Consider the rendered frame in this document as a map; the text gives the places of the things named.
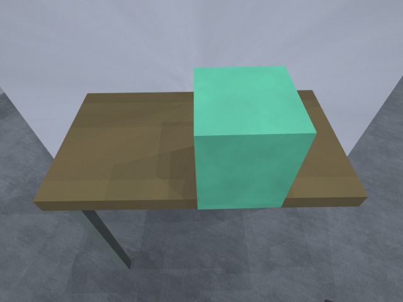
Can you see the table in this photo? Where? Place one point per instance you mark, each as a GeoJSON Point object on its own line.
{"type": "Point", "coordinates": [135, 151]}

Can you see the carton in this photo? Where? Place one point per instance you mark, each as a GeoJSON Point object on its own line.
{"type": "Point", "coordinates": [251, 135]}

